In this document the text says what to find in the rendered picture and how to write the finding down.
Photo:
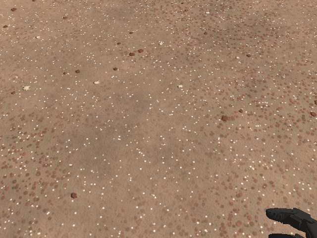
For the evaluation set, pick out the right robot hand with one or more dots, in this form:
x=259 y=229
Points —
x=296 y=218

